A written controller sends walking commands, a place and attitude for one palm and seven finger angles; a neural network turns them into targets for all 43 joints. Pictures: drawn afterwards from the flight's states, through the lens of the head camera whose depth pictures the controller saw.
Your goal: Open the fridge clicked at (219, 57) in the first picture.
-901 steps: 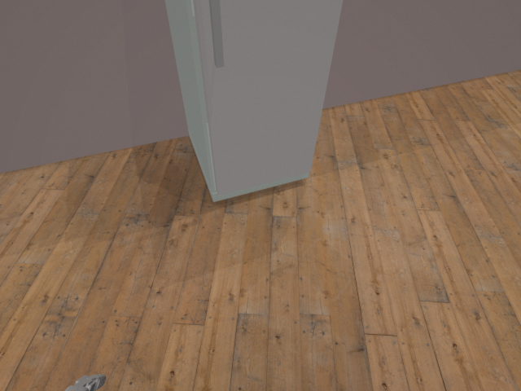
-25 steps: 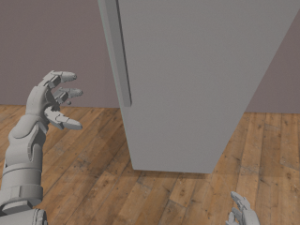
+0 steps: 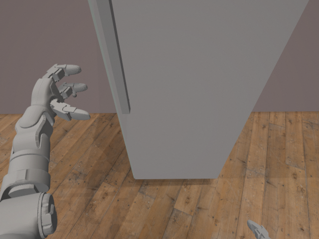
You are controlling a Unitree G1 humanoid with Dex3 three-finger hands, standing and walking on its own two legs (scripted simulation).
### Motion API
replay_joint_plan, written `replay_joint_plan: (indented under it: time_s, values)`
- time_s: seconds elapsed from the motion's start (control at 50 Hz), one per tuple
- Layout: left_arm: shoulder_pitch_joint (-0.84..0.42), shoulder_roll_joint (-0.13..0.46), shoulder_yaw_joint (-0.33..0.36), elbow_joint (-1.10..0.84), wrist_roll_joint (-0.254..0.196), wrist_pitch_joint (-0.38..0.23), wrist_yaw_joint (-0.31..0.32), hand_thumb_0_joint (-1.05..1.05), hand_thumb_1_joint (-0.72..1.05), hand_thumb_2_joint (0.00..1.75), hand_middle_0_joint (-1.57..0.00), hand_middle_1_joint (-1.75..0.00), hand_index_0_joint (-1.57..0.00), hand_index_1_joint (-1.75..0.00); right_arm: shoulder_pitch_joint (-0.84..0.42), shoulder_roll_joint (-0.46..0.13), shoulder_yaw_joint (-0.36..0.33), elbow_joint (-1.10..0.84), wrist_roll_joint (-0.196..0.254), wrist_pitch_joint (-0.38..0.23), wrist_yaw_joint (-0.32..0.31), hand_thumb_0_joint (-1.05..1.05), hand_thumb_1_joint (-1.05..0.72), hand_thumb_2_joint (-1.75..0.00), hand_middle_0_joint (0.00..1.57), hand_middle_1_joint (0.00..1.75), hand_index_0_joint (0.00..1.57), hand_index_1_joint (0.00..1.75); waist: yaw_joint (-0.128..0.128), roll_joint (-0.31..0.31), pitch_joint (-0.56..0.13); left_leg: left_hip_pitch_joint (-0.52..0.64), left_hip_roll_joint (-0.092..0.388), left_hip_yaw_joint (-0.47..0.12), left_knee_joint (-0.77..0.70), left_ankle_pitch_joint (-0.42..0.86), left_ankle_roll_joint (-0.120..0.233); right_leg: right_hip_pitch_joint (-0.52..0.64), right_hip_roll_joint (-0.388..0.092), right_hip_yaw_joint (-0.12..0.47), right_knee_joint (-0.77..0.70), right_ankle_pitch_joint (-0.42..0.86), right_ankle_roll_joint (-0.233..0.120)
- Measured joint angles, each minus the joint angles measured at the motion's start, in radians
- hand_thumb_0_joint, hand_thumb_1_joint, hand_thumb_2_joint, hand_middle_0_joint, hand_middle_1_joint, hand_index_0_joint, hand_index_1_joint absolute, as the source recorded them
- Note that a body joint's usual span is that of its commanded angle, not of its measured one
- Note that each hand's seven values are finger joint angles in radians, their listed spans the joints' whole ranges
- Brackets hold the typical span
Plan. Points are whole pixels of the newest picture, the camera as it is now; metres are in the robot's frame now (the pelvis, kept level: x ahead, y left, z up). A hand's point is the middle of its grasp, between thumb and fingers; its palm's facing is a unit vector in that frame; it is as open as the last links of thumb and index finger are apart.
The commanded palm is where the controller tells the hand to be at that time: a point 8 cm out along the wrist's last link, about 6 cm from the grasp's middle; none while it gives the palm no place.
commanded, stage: move the hooked fingers beside the handle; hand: left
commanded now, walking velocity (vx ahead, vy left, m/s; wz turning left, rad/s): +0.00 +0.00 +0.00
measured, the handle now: (114, 41) +0.53 +0.14 +0.23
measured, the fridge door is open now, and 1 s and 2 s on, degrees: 0 0 0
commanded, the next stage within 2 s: none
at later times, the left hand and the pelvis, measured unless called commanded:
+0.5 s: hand (96, 75) +0.48 +0.19 +0.17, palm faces +0.04 -1.00 +0.02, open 14.0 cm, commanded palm +0.45 +0.25 +0.16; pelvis -0.01 +0.00 -0.01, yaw -1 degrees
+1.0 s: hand (91, 81) +0.47 +0.20 +0.15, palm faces +0.05 -1.00 +0.00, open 14.0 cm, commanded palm +0.44 +0.25 +0.16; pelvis +0.00 +0.00 -0.01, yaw -1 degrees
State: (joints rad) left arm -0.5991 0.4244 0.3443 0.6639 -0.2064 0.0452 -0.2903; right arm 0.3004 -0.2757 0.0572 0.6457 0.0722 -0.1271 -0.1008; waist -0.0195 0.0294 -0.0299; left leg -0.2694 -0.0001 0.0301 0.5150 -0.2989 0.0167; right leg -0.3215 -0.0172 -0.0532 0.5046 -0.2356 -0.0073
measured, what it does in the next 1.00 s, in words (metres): stands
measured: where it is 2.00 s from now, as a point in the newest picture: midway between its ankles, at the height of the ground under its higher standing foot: outside the picture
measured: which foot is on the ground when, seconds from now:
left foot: down 0.00-1.00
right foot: down 0.00-1.00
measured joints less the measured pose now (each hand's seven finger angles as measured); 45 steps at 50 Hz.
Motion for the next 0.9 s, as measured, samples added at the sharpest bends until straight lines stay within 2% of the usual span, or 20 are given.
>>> replay_joint_plan:
  time_s: [0.16,0.22,0.3,0.36,0.46,0.58,0.64,0.76,0.9]
  values:
    - [-0.067,-0.037,-0.04,0.033,0.007,-0.051,0.028,-0.01,-0.5,0.3,-0.3,-1.2,-0.3,-1.2,0.015,-0.002,-0.009,0.015,-0.007,0.004,0.004,0.02,-0.91,-0.89,0.2,0.3,0.21,0.3,0.0,0.002,0.005,-0.017,-0.003,-0.005,0.01,0.0,0.003,-0.012,-0.004,-0.005,0.003,0.002,0.003]
    - [-0.133,-0.037,-0.041,0.12,0.019,-0.056,0.043,-0.01,-0.5,0.3,-0.3,-1.2,-0.3,-1.2,0.009,0.002,-0.002,0.025,-0.009,0.01,0.007,0.02,-0.91,-0.89,0.2,0.3,0.21,0.3,-0.013,-0.004,0.001,-0.032,-0.004,-0.008,0.018,0.0,0.002,-0.026,-0.005,-0.007,0.011,0.001,0.002]
    - [-0.224,-0.009,-0.036,0.258,0.061,-0.064,0.076,-0.01,-0.5,0.3,-0.3,-1.2,-0.3,-1.2,0.008,0.004,0.0,0.018,-0.015,0.014,0.014,0.01,-0.91,-0.89,0.2,0.3,0.21,0.3,-0.036,-0.005,0.005,-0.069,-0.004,-0.007,0.033,0.001,0.002,-0.063,-0.006,-0.006,0.026,0.002,0.001]
    - [-0.262,0.004,-0.024,0.314,0.079,-0.105,0.087,-0.01,-0.5,0.3,-0.3,-1.2,-0.3,-1.2,0.022,0.002,-0.003,0.017,-0.022,0.013,0.019,0.01,-0.91,-0.89,0.2,0.3,0.21,0.3,-0.047,-0.003,0.011,-0.094,-0.003,-0.002,0.042,0.001,0.002,-0.09,-0.004,-0.001,0.036,0.003,0.001]
    - [-0.333,0.029,0.012,0.405,0.081,-0.184,0.073,-0.01,-0.5,0.3,-0.3,-1.2,-0.3,-1.2,0.056,0.0,-0.003,0.041,-0.028,0.016,0.023,0.01,-0.91,-0.89,0.2,0.3,0.21,0.3,-0.066,-0.012,0.007,-0.123,0.004,0.004,0.059,-0.008,0.0,-0.121,0.003,0.005,0.05,-0.001,-0.001]
    - [-0.353,0.105,0.043,0.492,0.11,-0.198,0.045,-0.01,-0.49,0.31,-0.3,-1.2,-0.3,-1.2,0.109,-0.019,-0.016,0.032,-0.03,0.041,0.031,0.01,-0.91,-0.89,0.2,0.3,0.21,0.3,-0.094,-0.007,-0.008,-0.159,0.014,0.016,0.077,-0.021,-0.001,-0.161,0.012,0.016,0.063,-0.005,-0.003]
    - [-0.309,0.106,0.051,0.453,0.096,-0.207,0.031,-0.01,-0.49,0.31,-0.3,-1.2,-0.3,-1.2,0.132,-0.027,-0.028,0.027,-0.03,0.056,0.033,0.01,-0.91,-0.89,0.2,0.3,0.21,0.3,-0.089,-0.001,-0.005,-0.163,0.016,0.023,0.079,-0.025,0.0,-0.168,0.015,0.024,0.064,-0.006,-0.002]
    - [-0.244,0.038,0.039,0.334,0.049,-0.218,0.02,-0.01,-0.5,0.31,-0.3,-1.2,-0.3,-1.2,0.14,-0.019,-0.037,0.042,-0.027,0.066,0.032,0.01,-0.91,-0.89,0.2,0.3,0.21,0.3,-0.068,-0.004,-0.014,-0.146,0.019,0.018,0.077,-0.032,0.0,-0.145,0.017,0.018,0.053,-0.01,-0.001]
    - [-0.238,0.039,0.035,0.324,0.086,-0.168,0.061,-0.01,-0.5,0.3,-0.3,-1.2,-0.3,-1.2,0.086,-0.008,-0.031,0.005,-0.028,0.062,0.039,0.01,-0.91,-0.89,0.2,0.3,0.21,0.3,-0.07,-0.001,-0.025,-0.141,0.017,0.015,0.078,-0.035,0.001,-0.138,0.016,0.016,0.053,-0.013,0.0]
